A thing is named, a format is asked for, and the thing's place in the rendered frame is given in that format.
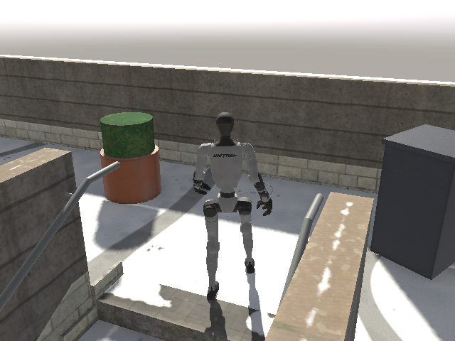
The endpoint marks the right robot shin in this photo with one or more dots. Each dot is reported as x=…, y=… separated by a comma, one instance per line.
x=248, y=244

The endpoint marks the right robot hand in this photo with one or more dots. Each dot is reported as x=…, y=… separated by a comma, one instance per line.
x=267, y=205

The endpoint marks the robot left thigh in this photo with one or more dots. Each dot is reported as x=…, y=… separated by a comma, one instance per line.
x=210, y=210

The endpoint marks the robot right upper arm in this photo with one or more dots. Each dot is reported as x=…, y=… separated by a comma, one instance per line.
x=249, y=150

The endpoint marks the robot left upper arm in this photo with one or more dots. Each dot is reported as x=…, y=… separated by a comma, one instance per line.
x=201, y=159

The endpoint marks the left robot hand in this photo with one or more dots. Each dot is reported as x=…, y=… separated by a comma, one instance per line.
x=204, y=186

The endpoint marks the robot right forearm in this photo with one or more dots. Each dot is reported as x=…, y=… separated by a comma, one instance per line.
x=262, y=191

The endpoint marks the robot left forearm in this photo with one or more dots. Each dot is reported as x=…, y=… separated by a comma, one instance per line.
x=196, y=183

